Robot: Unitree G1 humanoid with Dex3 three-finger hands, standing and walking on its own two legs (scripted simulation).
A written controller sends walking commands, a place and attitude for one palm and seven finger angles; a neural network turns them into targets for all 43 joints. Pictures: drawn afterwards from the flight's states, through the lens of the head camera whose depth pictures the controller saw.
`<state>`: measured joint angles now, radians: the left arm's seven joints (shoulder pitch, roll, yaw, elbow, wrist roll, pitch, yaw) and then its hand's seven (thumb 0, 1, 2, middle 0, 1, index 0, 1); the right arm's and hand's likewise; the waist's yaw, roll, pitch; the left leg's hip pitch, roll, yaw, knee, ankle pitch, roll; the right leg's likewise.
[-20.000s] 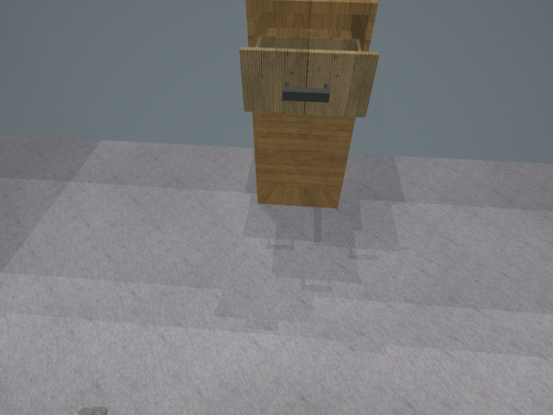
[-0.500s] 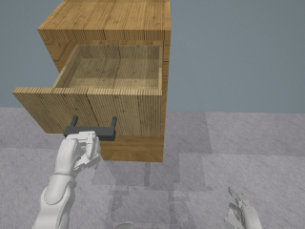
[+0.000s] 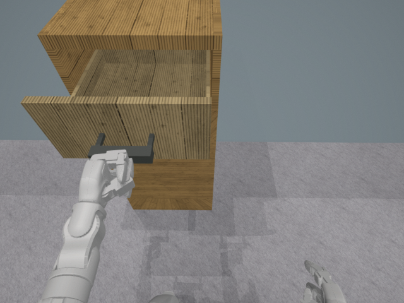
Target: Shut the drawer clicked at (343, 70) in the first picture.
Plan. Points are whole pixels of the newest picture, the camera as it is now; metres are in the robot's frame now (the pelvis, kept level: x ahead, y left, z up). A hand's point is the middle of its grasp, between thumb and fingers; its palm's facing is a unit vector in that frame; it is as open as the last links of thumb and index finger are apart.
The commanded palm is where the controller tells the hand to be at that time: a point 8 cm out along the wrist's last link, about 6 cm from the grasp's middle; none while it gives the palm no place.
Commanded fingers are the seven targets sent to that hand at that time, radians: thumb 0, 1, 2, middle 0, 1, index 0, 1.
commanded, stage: push the drawer shut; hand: left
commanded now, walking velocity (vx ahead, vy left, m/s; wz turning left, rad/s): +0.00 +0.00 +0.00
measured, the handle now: (124, 146) +0.41 +0.18 +0.07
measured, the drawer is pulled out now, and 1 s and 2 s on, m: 0.18 0.05 0.00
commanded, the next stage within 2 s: pull the fist back off the drawer in 1.76 s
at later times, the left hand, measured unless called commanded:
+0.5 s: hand (132, 151) +0.40 +0.16 +0.07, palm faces -0.01 -1.00 -0.04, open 3.0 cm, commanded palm +0.39 +0.22 +0.07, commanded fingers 0.00 0.90 0.90 -1.40 -1.60 -1.40 -1.60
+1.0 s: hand (139, 127) +0.47 +0.16 +0.07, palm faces +0.00 -1.00 -0.03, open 3.0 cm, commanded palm +0.45 +0.21 +0.07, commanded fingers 0.00 0.90 0.90 -1.40 -1.60 -1.40 -1.60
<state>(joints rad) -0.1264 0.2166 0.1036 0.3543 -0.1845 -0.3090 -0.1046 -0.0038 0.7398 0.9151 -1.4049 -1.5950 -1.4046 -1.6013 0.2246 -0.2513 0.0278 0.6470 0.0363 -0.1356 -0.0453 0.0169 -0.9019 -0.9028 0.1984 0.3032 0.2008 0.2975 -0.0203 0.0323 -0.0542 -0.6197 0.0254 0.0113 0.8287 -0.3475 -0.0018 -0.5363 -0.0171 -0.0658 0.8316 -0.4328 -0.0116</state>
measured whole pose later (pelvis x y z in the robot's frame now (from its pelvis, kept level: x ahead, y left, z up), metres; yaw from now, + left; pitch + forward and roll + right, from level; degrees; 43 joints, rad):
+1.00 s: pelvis +0.00 +0.01 -0.01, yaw -2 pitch +14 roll -1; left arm -0.72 0.35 0.30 1.01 -0.12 -0.39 -0.15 -0.01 0.71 0.88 -1.40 -1.59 -1.40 -1.60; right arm 0.34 -0.25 0.02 0.67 0.02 -0.02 -0.01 0.01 -0.90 -0.90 0.20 0.30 0.20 0.30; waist -0.11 0.02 -0.08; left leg -0.79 0.05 0.02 0.91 -0.37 0.01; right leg -0.70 0.00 -0.05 0.89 -0.44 -0.01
